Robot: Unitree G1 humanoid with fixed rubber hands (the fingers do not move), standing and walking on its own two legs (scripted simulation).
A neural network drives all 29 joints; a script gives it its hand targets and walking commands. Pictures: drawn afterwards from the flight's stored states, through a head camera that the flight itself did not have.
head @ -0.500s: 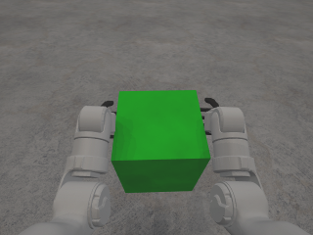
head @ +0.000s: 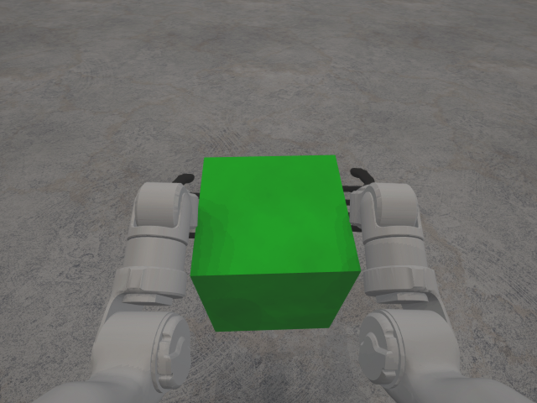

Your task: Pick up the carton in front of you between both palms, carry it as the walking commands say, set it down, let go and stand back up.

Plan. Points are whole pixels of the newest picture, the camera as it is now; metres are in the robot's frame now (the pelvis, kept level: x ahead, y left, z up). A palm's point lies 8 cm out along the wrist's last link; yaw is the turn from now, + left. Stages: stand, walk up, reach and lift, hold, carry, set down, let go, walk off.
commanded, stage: carry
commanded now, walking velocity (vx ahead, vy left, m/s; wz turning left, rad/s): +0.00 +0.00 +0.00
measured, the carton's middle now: (271, 249) +0.36 +0.00 +0.03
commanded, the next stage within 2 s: hold in 1.02 s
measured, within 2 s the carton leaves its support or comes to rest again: neither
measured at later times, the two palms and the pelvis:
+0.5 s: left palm (179, 270) +0.30 +0.14 +0.05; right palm (364, 265) +0.31 -0.14 +0.06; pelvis +0.01 +0.00 +0.00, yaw +0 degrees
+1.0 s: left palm (173, 280) +0.29 +0.15 +0.05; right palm (368, 274) +0.30 -0.15 +0.05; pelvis +0.00 +0.00 +0.00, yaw +0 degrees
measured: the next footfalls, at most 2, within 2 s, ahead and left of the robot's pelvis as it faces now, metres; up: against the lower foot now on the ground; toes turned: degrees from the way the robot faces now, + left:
none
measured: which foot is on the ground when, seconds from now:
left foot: down 0.00-1.00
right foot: down 0.00-1.00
